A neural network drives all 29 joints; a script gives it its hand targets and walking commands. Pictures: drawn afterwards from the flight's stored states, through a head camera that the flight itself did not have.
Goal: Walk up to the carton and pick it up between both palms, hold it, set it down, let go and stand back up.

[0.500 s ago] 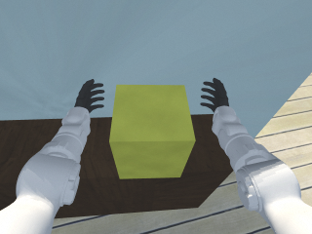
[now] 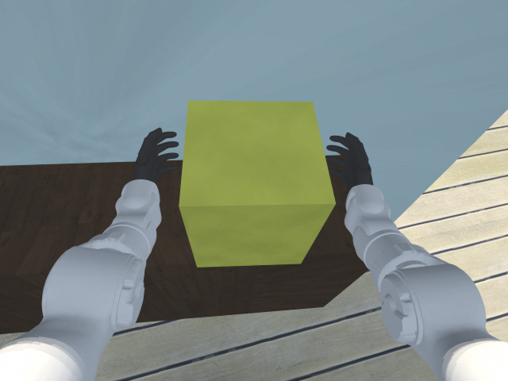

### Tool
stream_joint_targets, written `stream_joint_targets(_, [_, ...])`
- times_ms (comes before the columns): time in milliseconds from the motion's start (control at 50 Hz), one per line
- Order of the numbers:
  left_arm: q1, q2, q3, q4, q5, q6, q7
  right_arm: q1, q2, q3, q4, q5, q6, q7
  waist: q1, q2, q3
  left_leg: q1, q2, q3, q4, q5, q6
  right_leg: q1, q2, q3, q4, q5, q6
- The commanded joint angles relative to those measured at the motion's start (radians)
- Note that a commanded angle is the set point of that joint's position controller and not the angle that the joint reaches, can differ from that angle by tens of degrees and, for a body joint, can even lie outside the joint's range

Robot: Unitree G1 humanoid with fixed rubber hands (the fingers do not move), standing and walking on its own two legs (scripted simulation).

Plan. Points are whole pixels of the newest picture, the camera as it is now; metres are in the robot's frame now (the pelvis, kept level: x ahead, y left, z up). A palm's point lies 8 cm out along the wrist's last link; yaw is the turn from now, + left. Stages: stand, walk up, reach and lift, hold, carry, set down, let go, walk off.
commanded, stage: reach and lift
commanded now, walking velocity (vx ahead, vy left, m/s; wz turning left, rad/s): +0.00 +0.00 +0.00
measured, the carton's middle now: (250, 190) +0.46 +0.01 -0.03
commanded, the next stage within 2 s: none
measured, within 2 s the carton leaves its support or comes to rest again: neither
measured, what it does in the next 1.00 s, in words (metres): stands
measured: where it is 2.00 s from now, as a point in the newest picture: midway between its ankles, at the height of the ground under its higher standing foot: outside the picture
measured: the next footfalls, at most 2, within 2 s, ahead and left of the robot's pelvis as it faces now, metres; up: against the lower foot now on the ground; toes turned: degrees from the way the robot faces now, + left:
none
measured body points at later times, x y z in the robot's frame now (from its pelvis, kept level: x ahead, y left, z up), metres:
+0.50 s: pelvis +0.01 +0.00 +0.02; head +0.13 +0.01 +0.45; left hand +0.45 +0.16 +0.02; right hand +0.43 -0.14 +0.02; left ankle +0.02 +0.12 -0.71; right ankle +0.00 -0.16 -0.71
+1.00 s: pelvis +0.03 -0.02 +0.03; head +0.16 +0.00 +0.46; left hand +0.46 +0.16 +0.02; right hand +0.44 -0.14 +0.02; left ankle +0.02 +0.12 -0.71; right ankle +0.00 -0.16 -0.71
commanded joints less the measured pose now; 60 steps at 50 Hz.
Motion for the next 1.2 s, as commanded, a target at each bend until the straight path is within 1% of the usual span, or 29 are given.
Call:
stream_joint_targets(0, [-0.453,0.034,-0.012,-0.126,0.009,-0.067,0.008,-0.451,-0.058,-0.018,-0.173,-0.003,-0.065,0.02,0.029,0.135,-0.616,0.499,-0.024,0.078,0.026,0.472,-0.088,0.127,0.054,-0.091,-0.02,0.209,-0.05])
stream_joint_targets(20, [-0.44,0.023,-0.025,-0.101,-0.001,-0.07,0.006,-0.408,-0.033,-0.038,-0.16,-0.018,-0.056,0.018,-0.006,0.113,-0.564,0.499,-0.033,0.072,0.014,0.429,-0.085,0.119,0.057,-0.096,-0.023,0.207,-0.046])
stream_joint_targets(40, [-0.44,0.029,0.016,-0.112,0.035,-0.064,0.004,-0.413,-0.017,-0.034,-0.208,-0.058,-0.052,0.013,0.026,0.075,-0.599,0.479,-0.029,0.066,-0.003,0.389,-0.078,0.158,0.051,-0.087,-0.024,0.188,-0.036])
stream_joint_targets(60, [-0.477,0.024,-0.004,-0.093,0.034,-0.07,0.004,-0.437,-0.007,-0.06,-0.161,-0.084,-0.042,0.009,-0.001,0.064,-0.597,0.436,-0.034,0.072,-0.003,0.347,-0.067,0.173,0.047,-0.085,-0.033,0.178,-0.042])
stream_joint_targets(100, [-0.479,0.003,0.06,-0.13,0.08,-0.075,0.0,-0.422,0.045,-0.092,-0.203,-0.126,-0.033,0.014,0.022,0.059,-0.591,0.395,-0.04,0.087,-0.029,0.309,-0.047,0.212,0.04,-0.074,-0.038,0.162,-0.039])
stream_joint_targets(140, [-0.49,0.013,0.08,-0.148,0.114,-0.062,0.027,-0.444,0.023,-0.192,-0.209,-0.206,-0.03,-0.001,-0.014,0.086,-0.542,0.37,-0.043,0.095,-0.042,0.213,-0.05,0.191,0.034,-0.092,-0.053,0.078,-0.038])
stream_joint_targets(160, [-0.479,0.011,0.115,-0.153,0.149,-0.057,0.021,-0.428,0.053,-0.191,-0.237,-0.238,-0.023,-0.005,0.008,0.07,-0.581,0.364,-0.048,0.107,-0.027,0.226,-0.049,0.208,0.032,-0.084,-0.044,0.086,-0.034])
stream_joint_targets(180, [-0.47,-0.072,0.12,-0.148,0.183,-0.055,0.001,-0.419,0.131,-0.236,-0.233,-0.305,-0.029,0.003,-0.011,0.044,-0.579,0.371,-0.053,0.121,-0.027,0.26,-0.047,0.231,0.03,-0.084,-0.037,0.142,-0.032])
stream_joint_targets(200, [-0.502,-0.269,0.092,-0.192,0.213,-0.061,-0.037,-0.486,0.331,-0.202,-0.299,-0.352,-0.036,0.045,0.024,0.067,-0.632,0.42,-0.051,0.111,-0.027,0.307,-0.049,0.262,0.03,-0.081,-0.023,0.191,-0.039])
stream_joint_targets(240, [-0.465,-0.362,0.215,-0.155,0.348,-0.072,-0.075,-0.432,0.465,-0.263,-0.258,-0.481,-0.06,0.064,0.005,0.028,-0.622,0.46,-0.055,0.122,-0.029,0.376,-0.048,0.383,0.038,-0.078,-0.043,0.327,-0.043])
stream_joint_targets(260, [-0.455,-0.441,0.259,-0.143,0.414,-0.084,-0.107,-0.419,0.616,-0.257,-0.265,-0.54,-0.063,0.091,0.026,0.017,-0.609,0.411,-0.062,0.134,-0.045,0.366,-0.039,0.457,0.031,-0.07,-0.031,0.381,-0.033])
stream_joint_targets(380, [-0.366,-0.586,0.315,-0.114,0.562,-0.106,-0.13,-0.27,0.746,-0.335,-0.21,-0.75,-0.108,0.153,0.017,0.119,-0.426,0.499,-0.039,0.14,-0.108,0.387,-0.062,0.456,0.045,-0.105,-0.094,0.364,-0.058])
stream_joint_targets(420, [-0.317,-0.618,0.309,-0.135,0.586,-0.089,-0.118,-0.25,0.742,-0.346,-0.209,-0.759,-0.114,0.154,0.017,0.144,-0.408,0.579,-0.03,0.122,-0.095,0.472,-0.078,0.402,0.056,-0.112,-0.116,0.355,-0.061])
stream_joint_targets(500, [-0.227,-0.593,0.368,-0.127,0.622,-0.088,-0.113,-0.194,0.763,-0.323,-0.214,-0.806,-0.12,0.153,0.045,0.083,-0.336,0.509,-0.047,0.127,-0.142,0.484,-0.062,0.53,0.05,-0.101,-0.131,0.459,-0.048])
stream_joint_targets(520, [-0.234,-0.613,0.371,-0.131,0.634,-0.088,-0.115,-0.193,0.785,-0.342,-0.215,-0.823,-0.122,0.15,0.02,0.104,-0.332,0.503,-0.041,0.123,-0.126,0.492,-0.059,0.54,0.034,-0.098,-0.12,0.474,-0.056])
stream_joint_targets(580, [-0.189,-0.574,0.372,-0.153,0.613,-0.074,-0.118,-0.149,0.779,-0.317,-0.199,-0.81,-0.111,0.143,0.022,0.01,-0.31,0.521,-0.044,0.122,-0.164,0.495,-0.035,0.575,0.04,-0.101,-0.135,0.521,-0.034])
stream_joint_targets(600, [-0.164,-0.613,0.347,-0.166,0.631,-0.073,-0.118,-0.167,0.797,-0.301,-0.214,-0.814,-0.128,0.143,0.046,0.042,-0.334,0.542,-0.043,0.122,-0.16,0.522,-0.04,0.585,0.041,-0.095,-0.129,0.542,-0.034])
stream_joint_targets(620, [-0.164,-0.601,0.368,-0.163,0.633,-0.077,-0.12,-0.123,0.801,-0.319,-0.209,-0.825,-0.127,0.131,-0.004,0.022,-0.319,0.535,-0.041,0.117,-0.172,0.528,-0.041,0.603,0.034,-0.111,-0.141,0.569,-0.03])
stream_joint_targets(640, [-0.171,-0.603,0.374,-0.157,0.647,-0.074,-0.123,-0.172,0.808,-0.293,-0.232,-0.819,-0.133,0.137,0.051,0.011,-0.321,0.513,-0.044,0.128,-0.181,0.518,-0.038,0.614,0.038,-0.104,-0.132,0.554,-0.024])
stream_joint_targets(660, [-0.146,-0.616,0.376,-0.16,0.644,-0.069,-0.123,-0.15,0.82,-0.295,-0.236,-0.824,-0.134,0.134,0.039,0.0,-0.327,0.513,-0.047,0.126,-0.182,0.532,-0.029,0.642,0.033,-0.093,-0.136,0.598,-0.027])
stream_joint_targets(720, [-0.108,-0.649,0.357,-0.194,0.665,-0.061,-0.119,-0.139,0.827,-0.289,-0.235,-0.83,-0.146,0.132,0.065,0.063,-0.328,0.529,-0.037,0.125,-0.182,0.569,-0.039,0.644,0.037,-0.099,-0.144,0.576,-0.042])
stream_joint_targets(780, [-0.155,-0.639,0.359,-0.244,0.664,-0.044,-0.118,-0.119,0.823,-0.339,-0.217,-0.847,-0.136,0.118,0.026,0.047,-0.322,0.573,-0.028,0.122,-0.198,0.574,-0.042,0.631,0.052,-0.109,-0.184,0.528,-0.03])
stream_joint_targets(860, [-0.134,-0.636,0.389,-0.248,0.694,-0.031,-0.112,-0.127,0.815,-0.338,-0.213,-0.828,-0.134,0.127,0.042,0.085,-0.299,0.562,-0.03,0.13,-0.224,0.569,-0.034,0.658,0.048,-0.113,-0.186,0.554,-0.034])
stream_joint_targets(900, [-0.118,-0.651,0.398,-0.276,0.695,-0.024,-0.116,-0.127,0.82,-0.327,-0.223,-0.837,-0.139,0.126,0.07,0.061,-0.276,0.547,-0.04,0.141,-0.209,0.603,-0.032,0.675,0.041,-0.102,-0.165,0.611,-0.028])
stream_joint_targets(980, [-0.127,-0.659,0.408,-0.268,0.692,-0.024,-0.119,-0.132,0.833,-0.328,-0.261,-0.849,-0.15,0.112,0.051,0.009,-0.326,0.443,-0.057,0.151,-0.246,0.476,-0.025,0.759,0.033,-0.1,-0.151,0.672,-0.012])
stream_joint_targets(1060, [-0.119,-0.645,0.414,-0.288,0.715,-0.019,-0.122,-0.131,0.836,-0.322,-0.262,-0.848,-0.15,0.116,0.086,0.042,-0.312,0.488,-0.044,0.156,-0.26,0.507,-0.019,0.723,0.038,-0.094,-0.172,0.608,-0.018])
stream_joint_targets(1080, [-0.13,-0.642,0.398,-0.262,0.685,-0.014,-0.125,-0.128,0.832,-0.324,-0.252,-0.834,-0.148,0.106,0.048,0.007,-0.288,0.489,-0.043,0.144,-0.257,0.5,-0.014,0.726,0.033,-0.101,-0.181,0.64,-0.021])
stream_joint_targets(1120, [-0.113,-0.655,0.419,-0.285,0.711,-0.002,-0.129,-0.094,0.855,-0.342,-0.254,-0.84,-0.141,0.104,0.065,0.033,-0.291,0.467,-0.044,0.137,-0.257,0.491,-0.014,0.735,0.029,-0.091,-0.175,0.614,-0.016])
stream_joint_targets(1180, [-0.131,-0.652,0.403,-0.301,0.716,0.003,-0.126,-0.104,0.841,-0.352,-0.272,-0.851,-0.134,0.104,0.042,0.032,-0.314,0.47,-0.04,0.142,-0.268,0.45,-0.013,0.745,0.027,-0.104,-0.183,0.597,-0.014])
